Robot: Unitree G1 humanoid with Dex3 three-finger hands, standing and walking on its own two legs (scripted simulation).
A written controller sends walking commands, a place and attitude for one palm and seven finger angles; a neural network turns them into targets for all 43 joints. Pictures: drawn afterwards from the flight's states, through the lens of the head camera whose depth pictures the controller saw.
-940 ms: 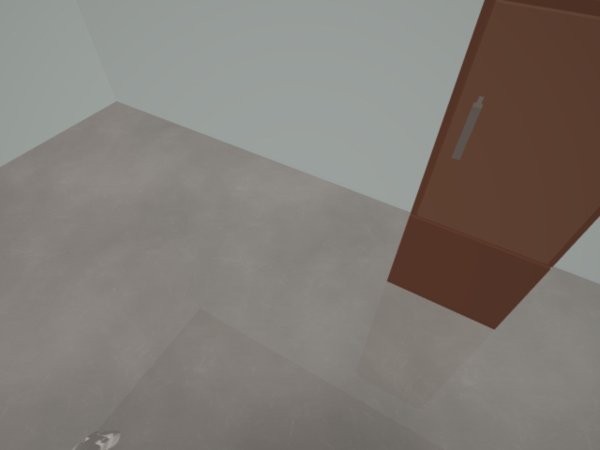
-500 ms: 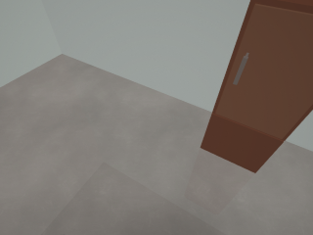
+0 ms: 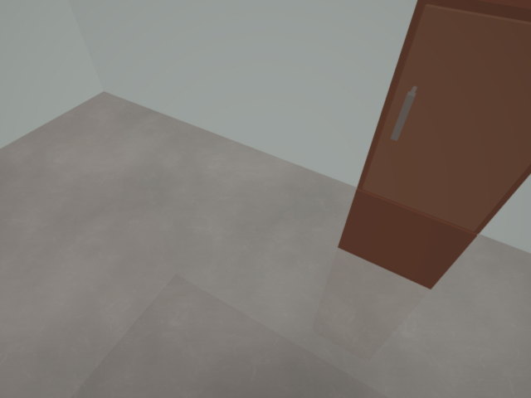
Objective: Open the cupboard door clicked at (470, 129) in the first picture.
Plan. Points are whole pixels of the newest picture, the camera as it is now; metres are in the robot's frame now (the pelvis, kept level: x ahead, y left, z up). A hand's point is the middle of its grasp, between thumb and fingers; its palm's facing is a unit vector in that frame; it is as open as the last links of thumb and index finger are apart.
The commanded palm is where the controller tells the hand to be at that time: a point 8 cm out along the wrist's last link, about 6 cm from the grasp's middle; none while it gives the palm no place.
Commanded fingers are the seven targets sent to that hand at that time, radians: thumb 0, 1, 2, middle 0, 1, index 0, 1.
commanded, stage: look at it before walking up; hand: left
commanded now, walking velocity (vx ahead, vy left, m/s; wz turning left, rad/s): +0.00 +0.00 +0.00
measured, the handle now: (404, 113) +0.82 -0.33 -0.01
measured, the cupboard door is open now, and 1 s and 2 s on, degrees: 0 0 0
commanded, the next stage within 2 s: turn to face it in 0.50 s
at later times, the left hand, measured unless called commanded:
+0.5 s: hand out of the picture +0.07 +0.25 -0.16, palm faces -0.02 -0.94 -0.33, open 7.4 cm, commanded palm none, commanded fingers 0.00 0.90 0.90 -0.20 -0.30 -0.20 -0.30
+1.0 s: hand out of the picture +0.07 +0.19 -0.18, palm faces -0.13 -0.96 -0.26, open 7.4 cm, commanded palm none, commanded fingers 0.00 0.90 0.90 -0.20 -0.30 -0.20 -0.30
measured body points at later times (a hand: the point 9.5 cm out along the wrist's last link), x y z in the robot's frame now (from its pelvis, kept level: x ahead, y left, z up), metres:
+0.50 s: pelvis +0.00 +0.00 +0.00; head +0.01 +0.00 +0.45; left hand +0.08 +0.30 -0.13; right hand +0.09 -0.29 -0.13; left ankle +0.00 +0.12 -0.74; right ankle +0.01 -0.12 -0.74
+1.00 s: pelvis -0.01 -0.01 -0.02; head +0.02 -0.03 +0.42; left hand +0.08 +0.24 -0.16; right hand +0.04 -0.28 -0.17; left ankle +0.00 +0.12 -0.74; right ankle +0.00 -0.11 -0.74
